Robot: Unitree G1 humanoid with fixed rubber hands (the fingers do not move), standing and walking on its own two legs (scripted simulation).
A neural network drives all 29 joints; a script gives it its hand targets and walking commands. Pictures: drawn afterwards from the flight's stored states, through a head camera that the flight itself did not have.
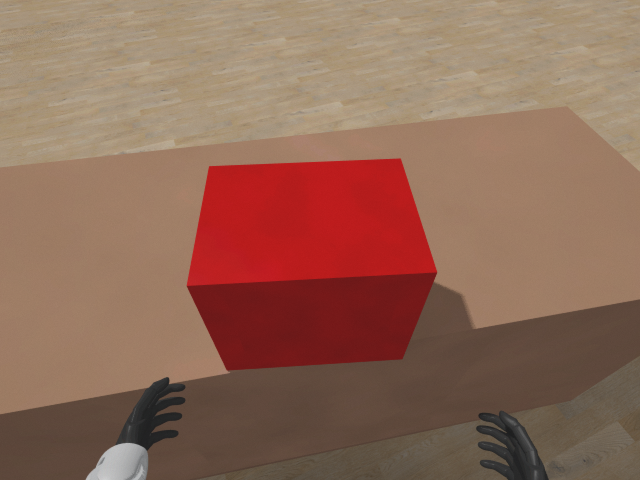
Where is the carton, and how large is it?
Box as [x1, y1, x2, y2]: [187, 158, 436, 369]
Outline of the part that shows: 400,158 209,166 189,270 187,287 226,369 402,358 435,276 436,270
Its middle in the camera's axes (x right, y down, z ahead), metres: -0.01 +0.04 +0.56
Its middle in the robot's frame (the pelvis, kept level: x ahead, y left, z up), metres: +0.39 +0.05 +0.02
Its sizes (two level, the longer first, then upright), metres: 0.269 0.198 0.231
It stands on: a pedestal, 0.68 m high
